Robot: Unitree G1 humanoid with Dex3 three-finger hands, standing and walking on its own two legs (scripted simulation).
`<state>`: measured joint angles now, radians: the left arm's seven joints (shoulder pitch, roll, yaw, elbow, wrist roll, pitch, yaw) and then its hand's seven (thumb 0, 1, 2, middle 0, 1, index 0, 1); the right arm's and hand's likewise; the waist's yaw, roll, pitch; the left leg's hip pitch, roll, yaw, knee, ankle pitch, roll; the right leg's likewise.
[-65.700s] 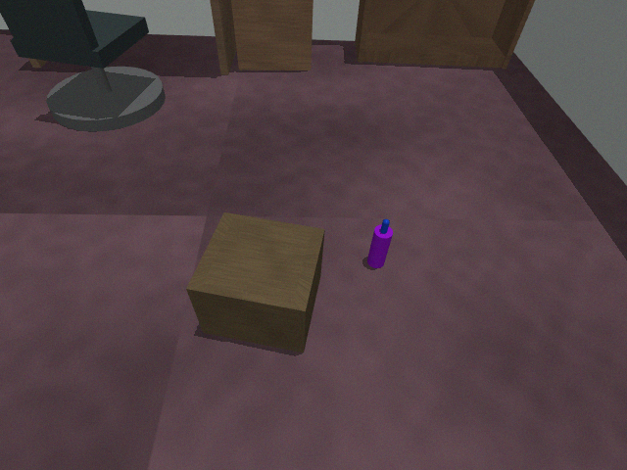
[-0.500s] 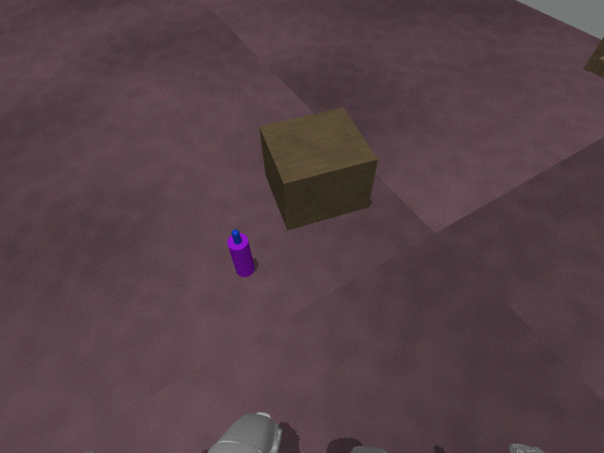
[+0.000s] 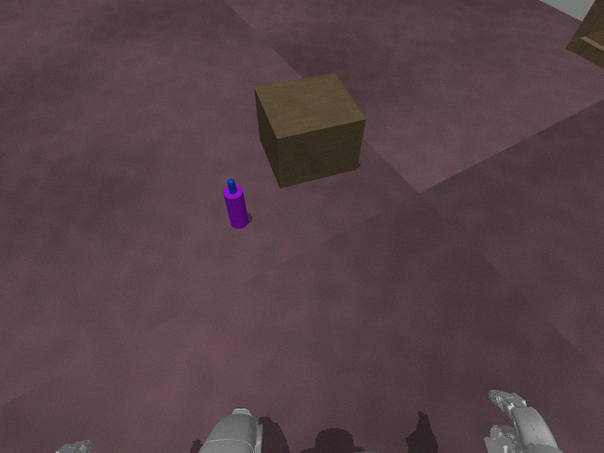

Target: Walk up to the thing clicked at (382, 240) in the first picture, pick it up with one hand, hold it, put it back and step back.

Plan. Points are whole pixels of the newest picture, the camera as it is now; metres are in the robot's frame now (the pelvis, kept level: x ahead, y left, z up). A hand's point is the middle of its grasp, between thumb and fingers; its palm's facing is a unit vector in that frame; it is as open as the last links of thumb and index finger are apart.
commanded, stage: step back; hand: left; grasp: from the side
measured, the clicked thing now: (235, 202) +0.97 +0.26 -0.62
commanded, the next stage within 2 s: stand in 1.14 s
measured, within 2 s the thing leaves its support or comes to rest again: neither
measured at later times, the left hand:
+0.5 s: hand out of the picture -0.04 +0.28 -0.13, palm faces +0.07 -0.92 -0.39, open 7.4 cm
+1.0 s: hand out of the picture +0.05 +0.29 -0.13, palm faces +0.07 -0.93 -0.36, open 7.4 cm
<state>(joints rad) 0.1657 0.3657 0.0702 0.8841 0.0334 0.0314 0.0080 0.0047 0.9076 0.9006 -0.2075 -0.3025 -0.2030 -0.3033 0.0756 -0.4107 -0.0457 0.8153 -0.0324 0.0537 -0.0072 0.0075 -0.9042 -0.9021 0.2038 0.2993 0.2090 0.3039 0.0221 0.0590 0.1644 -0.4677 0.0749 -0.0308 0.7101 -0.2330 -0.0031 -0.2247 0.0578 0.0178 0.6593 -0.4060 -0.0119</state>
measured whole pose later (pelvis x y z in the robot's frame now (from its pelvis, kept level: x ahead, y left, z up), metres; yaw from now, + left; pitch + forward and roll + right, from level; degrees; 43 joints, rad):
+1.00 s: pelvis -0.02 +0.02 +0.02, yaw +4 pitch -1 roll +0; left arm 0.12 0.38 0.03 1.04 0.01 -0.03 0.01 0.01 0.91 0.90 -0.21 -0.30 -0.20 -0.30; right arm 0.09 -0.32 -0.03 1.04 -0.02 -0.01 0.00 0.01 -0.91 -0.90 0.20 0.30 0.21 0.30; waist 0.01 -0.02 0.07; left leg -0.23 0.02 0.01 0.55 -0.29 0.00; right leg -0.18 -0.02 0.02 0.51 -0.31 0.03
